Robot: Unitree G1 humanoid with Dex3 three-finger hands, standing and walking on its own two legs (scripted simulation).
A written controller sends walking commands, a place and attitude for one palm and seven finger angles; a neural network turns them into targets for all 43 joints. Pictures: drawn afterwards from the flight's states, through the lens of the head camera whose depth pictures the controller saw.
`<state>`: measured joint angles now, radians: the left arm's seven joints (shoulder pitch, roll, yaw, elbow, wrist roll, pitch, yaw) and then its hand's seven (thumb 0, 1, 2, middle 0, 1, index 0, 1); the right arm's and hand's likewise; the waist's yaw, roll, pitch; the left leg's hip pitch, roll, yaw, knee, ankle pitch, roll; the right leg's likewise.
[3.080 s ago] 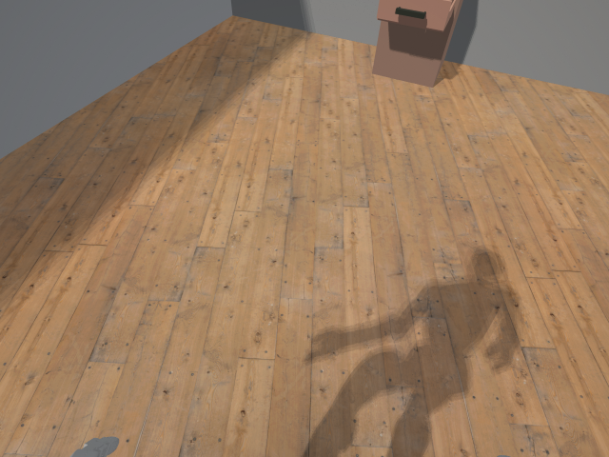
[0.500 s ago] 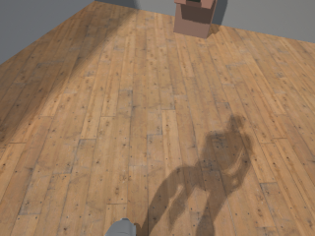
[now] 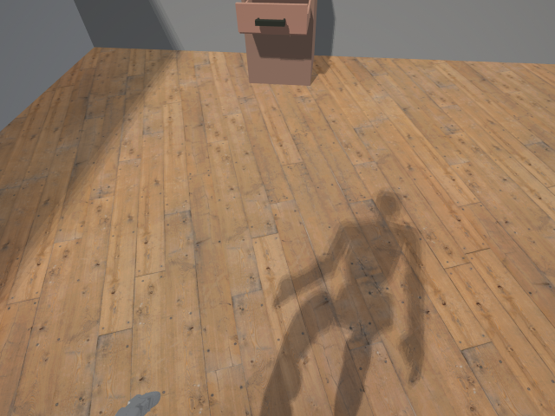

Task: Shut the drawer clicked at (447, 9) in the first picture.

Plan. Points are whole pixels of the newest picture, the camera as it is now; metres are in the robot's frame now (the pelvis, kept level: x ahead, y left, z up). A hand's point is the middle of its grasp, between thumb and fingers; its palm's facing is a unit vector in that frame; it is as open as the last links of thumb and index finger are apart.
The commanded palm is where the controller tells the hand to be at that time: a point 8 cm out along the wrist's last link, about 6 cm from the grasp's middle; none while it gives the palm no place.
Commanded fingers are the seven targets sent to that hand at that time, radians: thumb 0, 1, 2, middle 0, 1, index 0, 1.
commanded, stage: walk to a spot facing it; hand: left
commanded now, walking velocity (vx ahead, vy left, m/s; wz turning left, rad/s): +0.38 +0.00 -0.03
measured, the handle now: (270, 21) +2.01 +0.10 -0.24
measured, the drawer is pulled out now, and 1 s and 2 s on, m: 0.25 0.25 0.25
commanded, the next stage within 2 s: none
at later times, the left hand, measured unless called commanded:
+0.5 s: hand (155, 392) +0.19 +0.23 -0.17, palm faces +0.05 -0.99 -0.15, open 7.3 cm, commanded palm none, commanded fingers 0.00 0.90 0.90 -0.20 -0.30 -0.20 -0.30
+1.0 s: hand (210, 225) +0.54 +0.18 -0.15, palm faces +0.03 -0.97 -0.23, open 7.1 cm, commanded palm none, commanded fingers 0.00 0.90 0.90 -0.20 -0.30 -0.20 -0.30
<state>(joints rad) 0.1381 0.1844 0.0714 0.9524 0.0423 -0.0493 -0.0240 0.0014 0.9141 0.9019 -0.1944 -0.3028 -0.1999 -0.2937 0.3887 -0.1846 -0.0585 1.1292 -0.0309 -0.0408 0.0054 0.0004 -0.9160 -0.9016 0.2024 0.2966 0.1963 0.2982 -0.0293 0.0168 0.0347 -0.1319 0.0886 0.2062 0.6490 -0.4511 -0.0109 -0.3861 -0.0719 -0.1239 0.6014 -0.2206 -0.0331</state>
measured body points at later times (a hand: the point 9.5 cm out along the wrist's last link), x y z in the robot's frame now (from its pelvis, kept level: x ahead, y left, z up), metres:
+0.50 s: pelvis +0.23 +0.05 +0.01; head +0.25 +0.08 +0.46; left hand +0.19 +0.28 -0.16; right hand +0.30 -0.18 -0.13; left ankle +0.25 +0.15 -0.72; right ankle +0.15 -0.08 -0.63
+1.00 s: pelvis +0.47 +0.00 +0.01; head +0.49 -0.02 +0.46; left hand +0.54 +0.23 -0.13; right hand +0.46 -0.23 -0.15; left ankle +0.45 +0.14 -0.64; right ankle +0.49 -0.09 -0.72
